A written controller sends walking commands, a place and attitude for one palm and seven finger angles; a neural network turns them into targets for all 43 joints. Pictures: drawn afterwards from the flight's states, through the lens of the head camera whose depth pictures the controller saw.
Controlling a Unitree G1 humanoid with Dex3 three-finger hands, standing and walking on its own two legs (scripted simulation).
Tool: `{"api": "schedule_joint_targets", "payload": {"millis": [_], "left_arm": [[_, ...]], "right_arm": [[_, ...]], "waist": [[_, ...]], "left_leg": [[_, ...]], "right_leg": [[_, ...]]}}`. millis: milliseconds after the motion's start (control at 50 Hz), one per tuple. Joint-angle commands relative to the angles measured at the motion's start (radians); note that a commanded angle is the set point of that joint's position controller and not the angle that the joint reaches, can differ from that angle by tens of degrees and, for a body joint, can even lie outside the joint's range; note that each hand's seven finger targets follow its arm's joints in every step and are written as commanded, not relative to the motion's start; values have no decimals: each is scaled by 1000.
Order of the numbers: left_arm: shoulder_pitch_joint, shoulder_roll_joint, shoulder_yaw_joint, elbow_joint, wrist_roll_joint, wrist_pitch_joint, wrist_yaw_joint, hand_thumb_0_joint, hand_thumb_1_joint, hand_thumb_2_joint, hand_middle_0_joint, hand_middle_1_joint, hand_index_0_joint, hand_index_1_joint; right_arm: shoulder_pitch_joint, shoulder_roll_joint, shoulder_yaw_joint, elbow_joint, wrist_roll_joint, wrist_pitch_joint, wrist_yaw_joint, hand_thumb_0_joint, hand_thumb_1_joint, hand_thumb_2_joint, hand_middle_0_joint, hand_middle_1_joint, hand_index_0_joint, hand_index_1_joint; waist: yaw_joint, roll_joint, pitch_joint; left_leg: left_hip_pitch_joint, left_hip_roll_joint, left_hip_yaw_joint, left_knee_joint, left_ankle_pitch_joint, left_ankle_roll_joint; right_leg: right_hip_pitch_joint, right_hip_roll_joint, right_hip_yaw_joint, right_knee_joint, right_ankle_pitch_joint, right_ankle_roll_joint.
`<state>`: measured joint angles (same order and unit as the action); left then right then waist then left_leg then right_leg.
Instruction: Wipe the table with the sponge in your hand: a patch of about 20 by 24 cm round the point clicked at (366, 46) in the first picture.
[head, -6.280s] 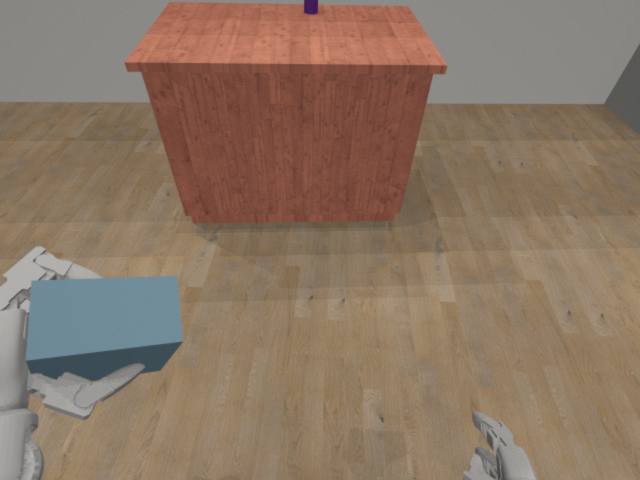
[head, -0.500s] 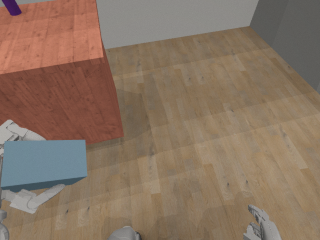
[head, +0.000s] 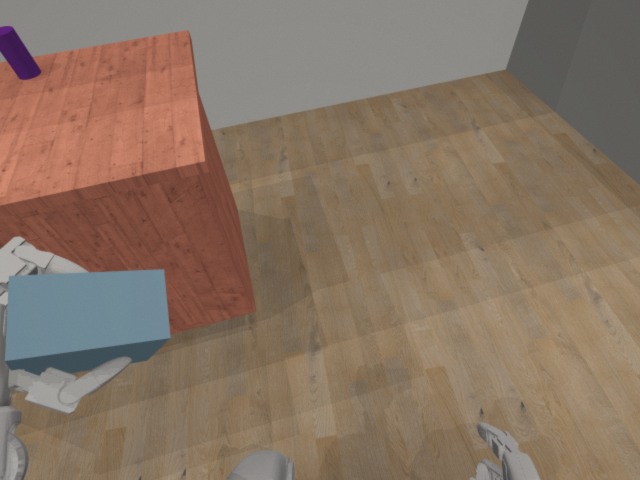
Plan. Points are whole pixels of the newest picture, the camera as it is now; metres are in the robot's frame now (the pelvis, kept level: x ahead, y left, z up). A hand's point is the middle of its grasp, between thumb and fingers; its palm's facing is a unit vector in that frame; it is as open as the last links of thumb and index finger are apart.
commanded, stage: take the last steps up to it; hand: left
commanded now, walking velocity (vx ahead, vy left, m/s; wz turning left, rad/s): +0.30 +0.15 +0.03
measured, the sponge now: (112, 323) +0.23 +0.21 +0.15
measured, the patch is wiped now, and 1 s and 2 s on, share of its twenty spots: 0.00 0.00 0.00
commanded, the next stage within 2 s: come to a stop and stand still in 1.06 s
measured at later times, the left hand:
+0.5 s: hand (68, 224) +0.33 +0.28 +0.18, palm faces +0.34 -0.80 -0.48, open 10.6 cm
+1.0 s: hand (62, 163) +0.43 +0.34 +0.18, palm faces +0.38 -0.79 -0.48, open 10.6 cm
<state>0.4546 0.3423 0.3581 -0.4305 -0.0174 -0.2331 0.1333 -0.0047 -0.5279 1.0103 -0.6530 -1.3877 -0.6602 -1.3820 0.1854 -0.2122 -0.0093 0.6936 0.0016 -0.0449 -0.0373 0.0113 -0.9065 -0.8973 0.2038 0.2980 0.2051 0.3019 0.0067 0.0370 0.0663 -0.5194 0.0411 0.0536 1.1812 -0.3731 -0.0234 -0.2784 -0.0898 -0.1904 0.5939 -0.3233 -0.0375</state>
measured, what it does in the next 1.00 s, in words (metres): walks ahead: left foot, then right foot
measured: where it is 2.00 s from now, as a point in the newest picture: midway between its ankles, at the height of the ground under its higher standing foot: outside the picture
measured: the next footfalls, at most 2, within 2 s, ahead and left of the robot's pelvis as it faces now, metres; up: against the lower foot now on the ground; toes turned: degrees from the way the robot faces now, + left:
left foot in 0.24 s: +0.17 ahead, +0.19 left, +0.00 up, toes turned +9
right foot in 0.54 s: +0.18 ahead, -0.03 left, +0.00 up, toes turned -10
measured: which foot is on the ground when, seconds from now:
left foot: up 0.00-0.22, down 0.24-0.54, up 0.56-0.88, down 0.90-1.00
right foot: down 0.00-0.24, up 0.26-0.52, down 0.54-0.90, up 0.92-1.00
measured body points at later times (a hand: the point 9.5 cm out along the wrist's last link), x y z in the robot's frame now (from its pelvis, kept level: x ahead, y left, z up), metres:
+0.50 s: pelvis +0.11 +0.06 +0.00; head +0.15 +0.05 +0.44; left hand +0.30 +0.32 +0.21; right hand +0.27 -0.14 -0.11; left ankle +0.13 +0.18 -0.73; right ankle +0.12 -0.03 -0.72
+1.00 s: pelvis +0.20 +0.10 -0.01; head +0.23 +0.10 +0.44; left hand +0.40 +0.38 +0.20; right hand +0.38 -0.15 -0.09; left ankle +0.24 +0.24 -0.73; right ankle +0.15 +0.00 -0.69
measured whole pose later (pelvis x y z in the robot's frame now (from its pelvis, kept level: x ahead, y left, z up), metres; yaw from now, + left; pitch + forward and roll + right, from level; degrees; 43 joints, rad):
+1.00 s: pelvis +0.20 +0.10 -0.01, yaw +0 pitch +0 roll +2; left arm 0.43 0.44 0.40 -0.50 -0.01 -0.25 0.15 0.00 -0.53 1.01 -0.65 -1.39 -0.66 -1.38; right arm 0.15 -0.19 -0.06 0.59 0.01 -0.07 -0.06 0.01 -0.91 -0.90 0.20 0.30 0.20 0.30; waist -0.01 -0.05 0.07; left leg -0.35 0.06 0.16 0.60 -0.24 0.00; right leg -0.40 -0.09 -0.07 1.04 -0.57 0.03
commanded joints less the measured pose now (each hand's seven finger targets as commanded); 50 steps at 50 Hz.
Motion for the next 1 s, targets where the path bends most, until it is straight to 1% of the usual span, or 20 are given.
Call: {"api": "schedule_joint_targets", "payload": {"millis": [0, 120, 180, 200, 220, 260, 340, 480, 500, 520, 540, 560, 620, 740, 800, 840, 860, 880, 900, 980], "left_arm": [[-28, 214, 136, -280, 1, -97, 33, 0, 100, 1300, -1200, -1600, -1200, -1600], [7, 223, 167, -378, 1, -84, 66, 0, 100, 1300, -1200, -1600, -1200, -1600], [-44, 216, 165, -368, 2, -90, 69, 0, 100, 1300, -1200, -1600, -1200, -1600], [-32, 189, 141, -350, -2, -94, 65, 0, 100, 1300, -1200, -1600, -1200, -1600], [-52, 183, 134, -366, -4, -102, 63, 0, 100, 1300, -1200, -1600, -1200, -1600], [-44, 240, 168, -253, -3, -102, 46, 0, 100, 1300, -1200, -1600, -1200, -1600], [-4, 198, 136, -428, -12, -101, 31, 0, 100, 1300, -1200, -1600, -1200, -1600], [-1, 191, 143, -281, -12, -43, 40, 0, 100, 1300, -1200, -1600, -1200, -1600], [-20, 203, 143, -248, -4, -36, 38, 0, 100, 1300, -1200, -1600, -1200, -1600], [-50, 234, 157, -226, -1, -34, 39, 0, 100, 1300, -1200, -1600, -1200, -1600], [-72, 249, 185, -188, -22, -31, 40, 0, 100, 1300, -1200, -1600, -1200, -1600], [-91, 230, 161, -186, -25, -39, 35, 0, 100, 1300, -1200, -1600, -1200, -1600], [-57, 209, 145, -215, -8, -72, 28, 0, 100, 1300, -1200, -1600, -1200, -1600], [3, 211, 143, -348, 2, -85, 53, 0, 100, 1300, -1200, -1600, -1200, -1600], [10, 226, 164, -365, 1, -78, 65, 0, 100, 1300, -1200, -1600, -1200, -1600], [-40, 227, 165, -396, -3, -92, 66, 0, 100, 1300, -1200, -1600, -1200, -1600], [-39, 220, 168, -398, -6, -100, 66, 0, 100, 1300, -1200, -1600, -1200, -1600], [-28, 213, 152, -352, 0, -104, 61, 0, 100, 1300, -1200, -1600, -1200, -1600], [29, 229, 153, -222, -6, -98, 46, 0, 100, 1300, -1200, -1600, -1200, -1600], [-4, 201, 134, -359, -15, -90, 32, 0, 100, 1300, -1200, -1600, -1200, -1600]], "right_arm": [[-92, -85, -37, -191, -4, -50, -5, 0, -900, -900, 200, 300, 200, 300], [-57, -65, -52, -248, -8, -63, -10, 0, -900, -900, 200, 300, 200, 300], [-20, -90, -73, -246, -3, -65, -28, 0, -900, -900, 200, 300, 200, 300], [-6, -116, -85, -250, 4, -67, -31, 0, -900, -900, 200, 300, 200, 300], [-12, -130, -91, -254, 9, -69, -25, 0, -900, -900, 200, 300, 200, 300], [-34, -118, -81, -233, 9, -79, -20, 0, -900, -900, 200, 300, 200, 300], [-56, -93, -65, -214, 16, -106, -11, 0, -900, -900, 200, 300, 200, 300], [-50, -88, -39, -198, 7, -104, -31, 0, -900, -900, 200, 300, 200, 300], [-48, -80, -38, -200, 7, -92, -33, 0, -900, -900, 200, 300, 200, 300], [-57, -60, -32, -211, 5, -80, -30, 0, -900, -900, 200, 300, 200, 300], [-73, -84, -40, -215, 5, -85, -23, 0, -900, -900, 200, 300, 200, 300], [-72, -93, -44, -196, 3, -82, -14, 0, -900, -900, 200, 300, 200, 300], [-98, -69, -16, -184, 0, -57, -13, 0, -900, -900, 200, 300, 200, 300], [-87, -62, -35, -239, -9, -58, -6, 0, -900, -900, 200, 300, 200, 300], [-54, -69, -52, -245, -7, -57, -18, 0, -900, -900, 200, 300, 200, 300], [-30, -92, -67, -252, 1, -62, -31, 0, -900, -900, 200, 300, 200, 300], [-28, -120, -80, -258, 5, -65, -29, 0, -900, -900, 200, 300, 200, 300], [-13, -122, -85, -266, 12, -69, -20, 0, -900, -900, 200, 300, 200, 300], [-15, -118, -81, -247, 12, -77, -28, 0, -900, -900, 200, 300, 200, 300], [-44, -104, -65, -225, 20, -93, -18, 0, -900, -900, 200, 300, 200, 300]], "waist": [[-6, -144, -139], [19, -208, -188], [-17, -64, -214], [-28, 138, -238], [-22, 322, -247], [-16, 258, -217], [0, 214, -196], [5, 97, -192], [4, -37, -190], [-2, -276, -164], [16, -376, -138], [1, -320, -117], [6, -140, -119], [25, -211, -178], [2, -159, -206], [-21, 5, -252], [-18, 221, -275], [-8, 270, -264], [-3, 254, -229], [-1, 212, -170]], "left_leg": [[-122, 75, -12, -163, 66, -4], [140, 6, 139, -568, 124, 13], [368, -15, 158, -748, 210, 21], [500, 99, -3, -782, 252, 70], [608, 307, -314, -816, 484, 183], [466, 380, -437, -876, 205, 299], [392, 257, -174, -844, 303, 239], [205, 183, -24, -710, 100, 122], [121, 125, 27, -556, 20, 91], [-85, 13, 92, -323, -109, 42], [-195, -9, 16, -110, -150, 13], [-222, 19, -71, 12, -98, -1], [-205, 55, -61, -7, -16, -11], [73, 9, 111, -494, 74, 7], [246, -28, 144, -682, 191, 7], [438, 21, 103, -775, 279, 33], [553, 198, -126, -774, 505, 120], [567, 321, -312, -808, 625, 210], [498, 361, -357, -837, 470, 263], [322, 252, -124, -820, 377, 219]], "right_leg": [[226, -273, 194, -239, 504, -82], [214, -247, 159, -184, 456, -72], [126, -170, 100, 31, 344, -19], [-11, -96, 42, 252, 180, 23], [-238, 22, 41, 489, -285, 63], [-350, -10, 154, 687, -309, 55], [-303, -29, 105, 494, -167, 72], [119, 30, 10, -82, 10, 64], [180, -61, 147, -180, 5, 20], [268, -269, 515, -279, 25, -75], [280, -399, 713, -338, 74, -137], [262, -415, 697, -337, 103, -159], [265, -311, 363, -249, 462, -115], [240, -248, 170, -177, 641, -79], [193, -212, 153, -96, 514, -44], [92, -138, 103, 126, 390, 5], [-91, -28, 45, 320, 27, 53], [-226, 41, 76, 499, -352, 58], [-284, 27, 121, 592, -357, 56], [-184, -6, 87, 362, -186, 71]]}}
